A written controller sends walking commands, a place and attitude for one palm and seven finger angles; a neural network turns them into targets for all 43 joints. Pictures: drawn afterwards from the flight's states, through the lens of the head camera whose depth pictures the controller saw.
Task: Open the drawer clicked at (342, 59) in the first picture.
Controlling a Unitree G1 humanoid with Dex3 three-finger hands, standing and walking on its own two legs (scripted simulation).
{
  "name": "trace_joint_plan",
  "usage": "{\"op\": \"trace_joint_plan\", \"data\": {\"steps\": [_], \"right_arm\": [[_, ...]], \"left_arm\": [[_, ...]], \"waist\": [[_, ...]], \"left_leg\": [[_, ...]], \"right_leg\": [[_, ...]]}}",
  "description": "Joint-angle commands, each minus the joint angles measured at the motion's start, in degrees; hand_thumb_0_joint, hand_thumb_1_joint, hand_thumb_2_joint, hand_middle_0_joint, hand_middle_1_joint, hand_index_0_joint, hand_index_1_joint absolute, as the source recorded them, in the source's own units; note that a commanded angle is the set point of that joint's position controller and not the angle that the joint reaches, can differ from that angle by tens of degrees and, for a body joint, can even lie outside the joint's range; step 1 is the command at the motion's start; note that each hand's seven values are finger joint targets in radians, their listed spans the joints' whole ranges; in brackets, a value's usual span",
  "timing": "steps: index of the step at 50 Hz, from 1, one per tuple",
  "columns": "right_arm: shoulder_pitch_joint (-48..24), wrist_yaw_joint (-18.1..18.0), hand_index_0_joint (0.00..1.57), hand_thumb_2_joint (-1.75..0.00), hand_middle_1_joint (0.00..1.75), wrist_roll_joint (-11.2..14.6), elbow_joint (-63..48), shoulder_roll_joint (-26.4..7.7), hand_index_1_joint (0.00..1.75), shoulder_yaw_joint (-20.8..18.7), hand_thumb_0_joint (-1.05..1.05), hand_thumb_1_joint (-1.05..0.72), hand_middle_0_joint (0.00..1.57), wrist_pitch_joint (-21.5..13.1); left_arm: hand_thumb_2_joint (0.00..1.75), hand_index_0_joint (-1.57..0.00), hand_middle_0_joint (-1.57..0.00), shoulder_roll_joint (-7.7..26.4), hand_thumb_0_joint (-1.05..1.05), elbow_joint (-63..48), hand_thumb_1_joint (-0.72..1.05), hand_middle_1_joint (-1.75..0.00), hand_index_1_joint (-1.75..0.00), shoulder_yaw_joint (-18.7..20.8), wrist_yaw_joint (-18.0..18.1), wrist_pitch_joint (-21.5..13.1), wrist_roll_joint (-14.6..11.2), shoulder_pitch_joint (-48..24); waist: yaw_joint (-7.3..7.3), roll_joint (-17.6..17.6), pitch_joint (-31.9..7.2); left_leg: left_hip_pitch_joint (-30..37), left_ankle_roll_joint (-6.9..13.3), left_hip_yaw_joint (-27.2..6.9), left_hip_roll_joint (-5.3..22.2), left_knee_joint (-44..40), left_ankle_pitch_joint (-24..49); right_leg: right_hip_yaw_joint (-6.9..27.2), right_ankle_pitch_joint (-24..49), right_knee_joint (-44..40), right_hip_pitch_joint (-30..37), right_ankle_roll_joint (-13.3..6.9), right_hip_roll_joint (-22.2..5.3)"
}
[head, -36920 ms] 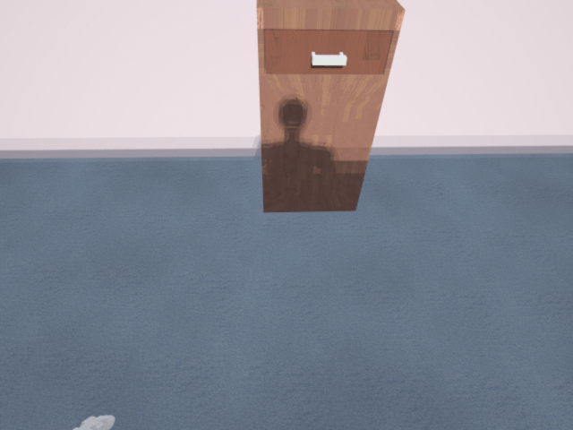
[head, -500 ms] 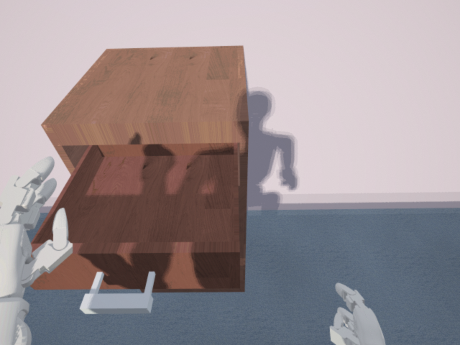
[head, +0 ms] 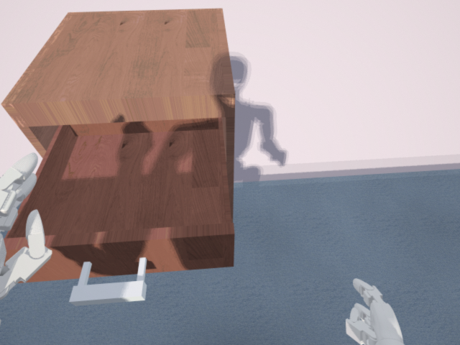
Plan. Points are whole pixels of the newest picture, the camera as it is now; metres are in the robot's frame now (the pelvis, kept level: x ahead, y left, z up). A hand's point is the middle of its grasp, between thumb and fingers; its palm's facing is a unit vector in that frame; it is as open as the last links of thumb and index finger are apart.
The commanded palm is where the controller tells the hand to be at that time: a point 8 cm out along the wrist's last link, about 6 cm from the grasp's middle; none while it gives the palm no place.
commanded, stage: step back with the hand held close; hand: left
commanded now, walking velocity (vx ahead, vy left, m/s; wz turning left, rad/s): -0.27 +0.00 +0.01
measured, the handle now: (112, 279) +0.22 +0.22 +0.00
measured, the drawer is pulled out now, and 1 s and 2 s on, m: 0.28 0.28 0.28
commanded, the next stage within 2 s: stop stepping back and stand still in 1.10 s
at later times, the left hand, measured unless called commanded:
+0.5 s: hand out of the picture +0.12 +0.24 +0.18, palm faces +0.40 -0.82 -0.41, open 7.4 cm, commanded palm +0.04 +0.30 +0.19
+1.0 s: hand out of the picture +0.04 +0.18 +0.18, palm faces +0.22 -0.81 -0.54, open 7.4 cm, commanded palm -0.02 +0.24 +0.19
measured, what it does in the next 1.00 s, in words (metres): walks backwards: right foot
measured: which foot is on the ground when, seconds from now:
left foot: down 0.00-0.86, up 0.88-1.00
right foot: down 0.00-0.52, up 0.54-0.78, down 0.80-1.00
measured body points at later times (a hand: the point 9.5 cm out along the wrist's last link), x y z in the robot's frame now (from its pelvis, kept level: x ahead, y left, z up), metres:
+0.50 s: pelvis -0.07 +0.01 -0.02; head -0.05 +0.03 +0.43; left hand +0.09 +0.29 +0.20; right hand +0.11 -0.23 -0.09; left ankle -0.01 +0.11 -0.74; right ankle +0.02 -0.10 -0.74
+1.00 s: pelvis -0.16 -0.03 +0.00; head -0.12 -0.02 +0.45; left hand +0.02 +0.23 +0.21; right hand +0.01 -0.28 -0.08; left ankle -0.16 +0.07 -0.71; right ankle -0.23 -0.13 -0.74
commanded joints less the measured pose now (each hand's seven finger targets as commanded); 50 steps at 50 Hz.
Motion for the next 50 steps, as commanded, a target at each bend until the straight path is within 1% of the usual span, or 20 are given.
{"op": "trace_joint_plan", "data": {"steps": [1, 6, 10, 14, 19, 21, 23, 24, 26, 28, 30, 35, 39, 41, 42, 43, 44, 47, 49, 50], "right_arm": [[-6.4, -0.7, 0.20, -0.90, 0.30, 0.2, -11.1, -5.5, 0.30, -1.9, 0.00, -0.90, 0.20, -2.7], [-5.8, -0.7, 0.20, -0.90, 0.30, -0.2, -11.6, -6.1, 0.30, -2.0, 0.00, -0.90, 0.20, -3.2], [-5.2, -0.6, 0.20, -0.90, 0.30, -0.4, -12.0, -6.5, 0.30, -1.7, 0.00, -0.90, 0.20, -3.9], [-4.5, -0.7, 0.20, -0.90, 0.30, -0.5, -12.4, -6.8, 0.30, -1.6, 0.00, -0.90, 0.20, -4.5], [-2.5, -0.4, 0.20, -0.90, 0.30, -0.5, -10.5, -6.5, 0.30, -1.9, 0.00, -0.90, 0.20, -5.0], [-2.4, -0.3, 0.20, -0.90, 0.30, -0.8, -9.8, -5.3, 0.30, -1.0, 0.00, -0.90, 0.20, -4.7], [-2.8, -0.6, 0.20, -0.90, 0.30, -0.9, -10.0, -5.5, 0.30, -0.8, 0.00, -0.90, 0.20, -4.7], [-3.5, -0.9, 0.20, -0.90, 0.30, -1.0, -10.3, -5.9, 0.30, -1.0, 0.00, -0.90, 0.20, -4.9], [-4.3, -0.9, 0.20, -0.90, 0.30, -1.5, -11.3, -5.3, 0.30, -1.0, 0.00, -0.90, 0.20, -6.0], [-2.6, -0.6, 0.20, -0.90, 0.30, -1.7, -10.2, -4.6, 0.30, -1.8, 0.00, -0.90, 0.20, -7.3], [-2.6, -0.7, 0.20, -0.90, 0.30, -2.0, -9.2, -4.3, 0.30, -1.8, 0.00, -0.90, 0.20, -8.3], [-3.0, 0.3, 0.20, -0.90, 0.30, -2.1, -5.5, -5.2, 0.30, -0.6, 0.00, -0.90, 0.20, -10.0], [-4.5, 0.8, 0.20, -0.90, 0.30, -2.0, -4.8, -6.0, 0.30, -0.5, 0.00, -0.90, 0.20, -10.1], [-5.8, 0.9, 0.20, -0.90, 0.30, -1.2, -6.7, -5.0, 0.30, -0.2, 0.00, -0.90, 0.20, -9.3], [-6.0, 0.8, 0.20, -0.90, 0.30, -0.5, -7.6, -3.9, 0.30, 0.0, 0.00, -0.90, 0.20, -8.4], [-6.7, 0.4, 0.20, -0.90, 0.30, 1.0, -8.9, -3.8, 0.30, -0.3, 0.00, -0.90, 0.20, -8.2], [-8.7, 0.4, 0.20, -0.90, 0.30, 2.2, -10.3, -4.2, 0.30, -0.2, 0.00, -0.90, 0.20, -8.4], [-9.4, -0.8, 0.20, -0.90, 0.30, 0.2, -9.4, -0.8, 0.30, 2.2, 0.00, -0.90, 0.20, -6.2], [-9.7, -1.8, 0.20, -0.90, 0.30, -0.1, -8.3, -2.0, 0.30, 2.5, 0.00, -0.90, 0.20, -5.0], [-8.2, -2.0, 0.20, -0.90, 0.30, -0.3, -7.6, -3.3, 0.30, 1.8, 0.00, -0.90, 0.20, -4.5]], "left_arm": [[0.90, -0.20, -0.20, 9.9, 0.00, -13.7, 0.90, -0.30, -0.30, 10.3, 2.1, -3.8, -0.2, 1.5], [0.90, -0.20, -0.20, 9.3, 0.00, -14.2, 0.90, -0.30, -0.30, 10.2, 2.1, -3.8, 0.2, 1.7], [0.90, -0.20, -0.20, 8.6, 0.00, -14.4, 0.90, -0.30, -0.30, 9.9, 2.1, -4.1, 0.9, 0.1], [0.90, -0.20, -0.20, 9.5, 0.00, -14.4, 0.90, -0.30, -0.30, 10.8, 2.4, -4.8, 1.7, -3.5], [0.90, -0.20, -0.20, 9.1, 0.00, -14.3, 0.90, -0.30, -0.30, 8.7, 3.4, -5.9, 1.3, -6.7], [0.90, -0.20, -0.20, 8.8, 0.00, -14.8, 0.90, -0.30, -0.30, 8.0, 4.1, -6.0, 1.3, -6.2], [0.90, -0.20, -0.20, 9.4, 0.00, -15.9, 0.90, -0.30, -0.30, 9.2, 4.4, -6.2, 1.2, -4.1], [0.90, -0.20, -0.20, 10.4, 0.00, -17.5, 0.90, -0.30, -0.30, 10.3, 4.6, -6.6, 1.2, -3.4], [0.90, -0.20, -0.20, 10.0, 0.00, -18.7, 0.90, -0.30, -0.30, 11.9, 4.6, -7.3, 2.3, -3.4], [0.90, -0.20, -0.20, 9.8, 0.00, -16.3, 0.90, -0.30, -0.30, 12.6, 4.5, -7.7, 2.6, -3.4], [0.90, -0.20, -0.20, 8.8, 0.00, -16.3, 0.90, -0.30, -0.30, 11.7, 4.7, -7.0, 1.6, -3.1], [0.90, -0.20, -0.20, 5.7, 0.00, -13.9, 0.90, -0.30, -0.30, 6.6, 3.8, -6.2, 0.5, -4.9], [0.90, -0.20, -0.20, 9.2, 0.00, -17.4, 0.90, -0.30, -0.30, 8.9, 2.4, -7.1, 0.1, -4.7], [0.90, -0.20, -0.20, 12.3, 0.00, -19.1, 0.90, -0.30, -0.30, 11.9, 1.7, -8.4, -0.5, -2.6], [0.90, -0.20, -0.20, 13.8, 0.00, -19.3, 0.90, -0.30, -0.30, 13.2, 1.8, -8.8, -0.6, -1.4], [0.90, -0.20, -0.20, 12.8, 0.00, -19.3, 0.90, -0.30, -0.30, 12.7, 1.9, -8.7, -1.2, -0.6], [0.90, -0.20, -0.20, 15.2, 0.00, -18.2, 0.90, -0.30, -0.30, 15.7, 2.5, -8.2, -1.3, 2.0], [0.90, -0.20, -0.20, 11.2, 0.00, -13.2, 0.90, -0.30, -0.30, 14.2, 2.2, -5.9, -0.5, 6.0], [0.90, -0.20, -0.20, 8.6, 0.00, -13.2, 0.90, -0.30, -0.30, 10.8, 2.0, -5.5, -0.6, 2.8], [0.90, -0.20, -0.20, 9.2, 0.00, -13.3, 0.90, -0.30, -0.30, 10.5, 2.0, -5.3, -0.6, 1.2]], "waist": [[0.87, 2.6, -11.8], [0.90, 4.3, -10.0], [0.64, 5.6, -7.2], [0.19, 1.4, -4.7], [-1.01, -7.2, -3.5], [-1.14, -7.5, -5.1], [-1.05, -2.5, -5.7], [-0.88, 4.7, -5.9], [-0.08, 16.4, -7.4], [-0.39, 11.4, -6.1], [0.20, 6.0, -5.6], [-0.19, 9.4, -5.9], [1.62, 9.9, -13.8], [2.08, 1.6, -16.1], [1.74, -5.4, -17.5], [1.98, -13.3, -16.6], [3.25, -18.0, -16.5], [1.54, -9.6, -9.8], [-0.46, -4.9, -7.4], [-1.16, -1.8, -7.9]], "left_leg": [[-1.2, -0.2, -3.0, 7.6, -2.8, 23.1], [-9.0, 0.9, -5.1, 9.5, -5.4, 17.0], [-17.7, 2.9, -6.6, 10.6, -7.9, 3.5], [-24.7, 4.0, -6.2, 9.1, -6.7, -14.0], [-4.5, 0.3, -0.2, 2.1, 14.2, -12.2], [0.9, -0.2, 0.7, 2.5, 15.4, -8.8], [0.1, 0.5, -1.5, 4.8, 5.2, -8.4], [-3.4, 1.5, -5.3, 8.2, -2.2, -8.6], [-21.3, 6.3, -17.2, 20.3, -15.9, -14.2], [-26.3, 9.2, -16.3, 23.2, -18.4, -19.8], [-15.9, 8.5, -11.5, 20.5, -11.2, -3.1], [-0.7, 5.8, -8.0, 17.7, -9.1, 9.3], [8.3, 3.0, -4.3, 14.6, -2.1, 25.2], [7.9, 0.4, 2.7, 10.0, 5.1, 25.2], [5.6, -1.5, 7.6, 6.7, 11.5, 18.3], [-2.7, -2.8, 8.6, 1.9, 19.6, 0.3], [-11.8, -2.8, 5.4, -0.3, 28.4, -13.4], [-17.7, -3.1, 4.8, 3.5, 19.4, -12.1], [-10.8, -3.7, 8.1, 1.5, 1.5, 1.3], [-3.7, -3.4, 7.9, 2.7, -6.6, 17.7]], "right_leg": [[1.4, 16.6, 3.7, 9.7, 1.0, -6.5], [0.9, 11.6, 8.3, 12.0, 1.4, -5.0], [1.6, 6.8, 11.7, 13.8, 1.7, -4.1], [5.2, 2.4, 9.8, 13.7, 1.2, -5.2], [16.0, -18.1, -9.2, -12.7, -4.3, -15.3], [13.2, -15.1, -8.4, -15.6, -4.8, -17.2], [8.2, -12.1, -1.9, -14.0, -2.4, -12.8], [4.9, -10.4, 4.7, -11.1, -0.6, -8.3], [-0.4, -11.3, 29.3, 4.4, 2.5, -0.4], [2.3, -14.8, 43.1, 5.4, 2.7, 0.1], [2.5, -17.4, 35.3, -1.5, 2.4, -1.4], [-2.4, -18.4, 14.5, -4.4, 2.7, -1.1], [-3.1, -1.7, -3.8, 2.0, 1.9, -1.4], [-0.9, 16.0, -5.9, 4.8, 1.1, -6.1], [3.7, 29.8, -4.9, 5.4, -0.8, -12.7], [5.6, 48.5, -2.3, 9.1, -1.3, -17.9], [7.1, 57.3, -0.5, 10.6, -1.4, -21.0], [5.1, 55.2, 2.0, 13.3, -4.6, -19.5], [-0.3, 55.2, 7.4, 13.8, -1.9, -12.7], [-2.3, 49.2, 10.1, 11.6, 0.7, -8.6]]}}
